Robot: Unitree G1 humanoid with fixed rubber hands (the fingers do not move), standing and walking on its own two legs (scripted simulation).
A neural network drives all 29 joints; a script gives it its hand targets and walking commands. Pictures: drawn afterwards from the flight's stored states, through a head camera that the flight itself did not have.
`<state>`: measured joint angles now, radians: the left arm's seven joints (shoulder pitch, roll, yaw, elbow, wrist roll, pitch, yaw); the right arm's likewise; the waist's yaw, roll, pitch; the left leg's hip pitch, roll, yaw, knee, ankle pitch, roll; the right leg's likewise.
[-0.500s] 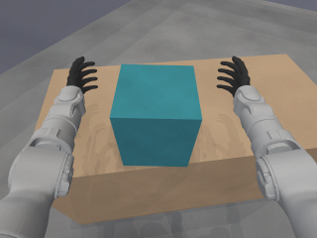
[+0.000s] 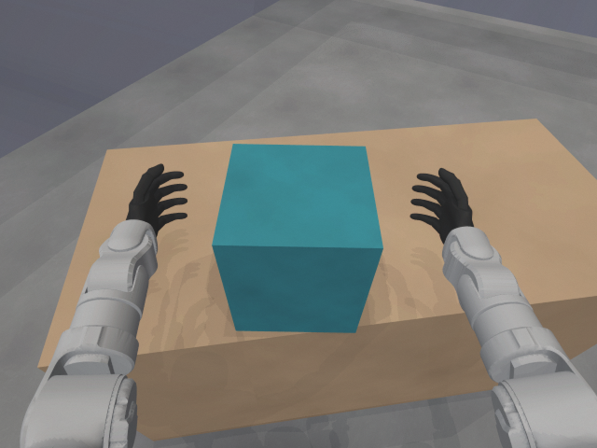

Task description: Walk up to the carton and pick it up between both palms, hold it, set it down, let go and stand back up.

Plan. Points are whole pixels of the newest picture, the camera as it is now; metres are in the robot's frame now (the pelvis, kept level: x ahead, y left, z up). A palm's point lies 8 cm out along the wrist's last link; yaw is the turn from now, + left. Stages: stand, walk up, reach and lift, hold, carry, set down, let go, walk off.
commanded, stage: set down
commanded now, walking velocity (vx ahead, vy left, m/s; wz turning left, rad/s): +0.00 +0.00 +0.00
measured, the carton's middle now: (297, 243) +0.42 +0.02 -0.01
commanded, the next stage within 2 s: none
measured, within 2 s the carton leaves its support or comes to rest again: neither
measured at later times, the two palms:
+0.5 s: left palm (145, 288) +0.31 +0.22 +0.04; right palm (454, 297) +0.30 -0.19 +0.04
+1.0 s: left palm (143, 337) +0.26 +0.23 +0.00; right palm (455, 345) +0.25 -0.19 -0.01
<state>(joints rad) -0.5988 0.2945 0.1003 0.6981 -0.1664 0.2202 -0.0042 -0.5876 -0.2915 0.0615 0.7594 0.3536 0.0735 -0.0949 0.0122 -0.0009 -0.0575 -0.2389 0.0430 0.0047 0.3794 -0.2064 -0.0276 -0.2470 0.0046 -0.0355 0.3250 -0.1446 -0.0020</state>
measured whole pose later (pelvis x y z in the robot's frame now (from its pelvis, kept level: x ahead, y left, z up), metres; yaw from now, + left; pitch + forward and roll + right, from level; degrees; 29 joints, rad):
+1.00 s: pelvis -0.01 +0.01 +0.00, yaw +0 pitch -2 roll +0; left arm -0.06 0.20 0.01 0.56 -0.18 -0.17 0.04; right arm -0.04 -0.19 0.04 0.60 0.25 -0.24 -0.03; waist 0.02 0.00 0.01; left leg -0.14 0.03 0.02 0.41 -0.23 -0.01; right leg -0.17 -0.01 -0.02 0.38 -0.18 0.00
